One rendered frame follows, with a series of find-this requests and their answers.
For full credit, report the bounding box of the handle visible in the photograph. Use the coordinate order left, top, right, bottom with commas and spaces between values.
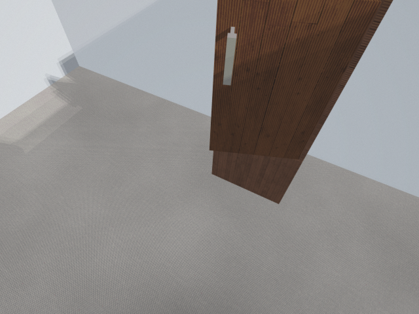
223, 27, 237, 85

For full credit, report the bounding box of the cupboard door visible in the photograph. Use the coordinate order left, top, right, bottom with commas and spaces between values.
209, 0, 381, 160

